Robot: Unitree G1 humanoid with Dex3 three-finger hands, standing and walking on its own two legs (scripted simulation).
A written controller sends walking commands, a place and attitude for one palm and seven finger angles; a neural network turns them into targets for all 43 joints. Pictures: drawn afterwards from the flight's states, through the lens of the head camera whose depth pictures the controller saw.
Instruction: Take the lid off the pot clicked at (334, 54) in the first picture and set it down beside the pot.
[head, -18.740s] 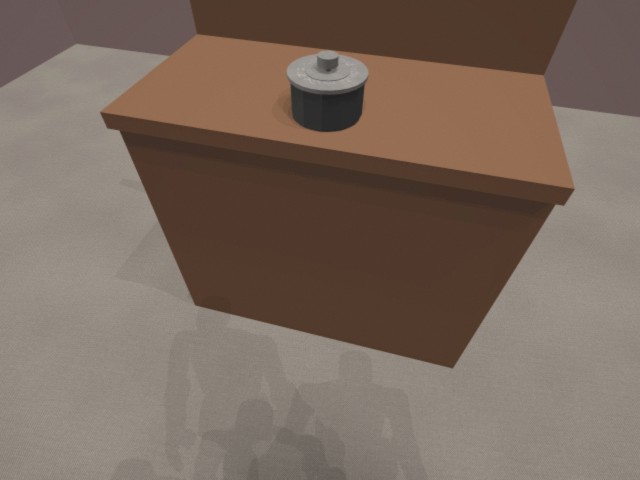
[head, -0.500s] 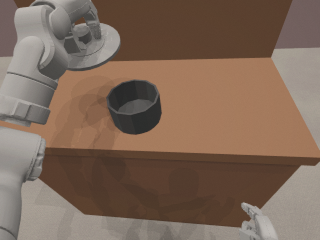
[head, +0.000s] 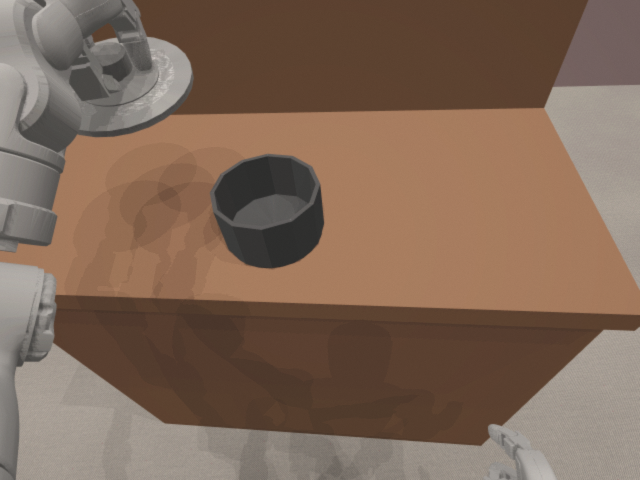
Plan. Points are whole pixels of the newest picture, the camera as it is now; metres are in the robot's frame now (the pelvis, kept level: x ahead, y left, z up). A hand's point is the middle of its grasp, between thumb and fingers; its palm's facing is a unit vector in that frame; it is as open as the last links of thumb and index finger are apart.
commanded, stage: move the lid sideways beside the pot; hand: left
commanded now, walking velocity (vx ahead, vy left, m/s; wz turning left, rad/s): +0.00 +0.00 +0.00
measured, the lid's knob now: (109, 62) +0.48 +0.23 +0.30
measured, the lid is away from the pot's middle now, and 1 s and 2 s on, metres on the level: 0.14 0.24 0.24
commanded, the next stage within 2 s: lower the lid onto the table in 0.94 s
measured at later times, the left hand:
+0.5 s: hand (34, 78) +0.43 +0.28 +0.31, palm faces -0.09 +0.00 -1.00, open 6.6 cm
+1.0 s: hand (7, 78) +0.44 +0.32 +0.30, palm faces -0.12 -0.01 -0.99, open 6.6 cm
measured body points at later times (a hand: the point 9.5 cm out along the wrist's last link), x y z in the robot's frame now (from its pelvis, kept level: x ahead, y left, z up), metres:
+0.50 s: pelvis +0.00 +0.00 +0.00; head +0.03 -0.03 +0.45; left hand +0.43 +0.28 +0.36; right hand +0.15 -0.25 -0.12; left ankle -0.01 +0.09 -0.74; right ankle +0.01 -0.13 -0.74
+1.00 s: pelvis +0.01 +0.00 +0.00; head +0.05 -0.02 +0.45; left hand +0.44 +0.31 +0.36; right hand +0.12 -0.26 -0.13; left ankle -0.01 +0.09 -0.74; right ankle +0.01 -0.13 -0.74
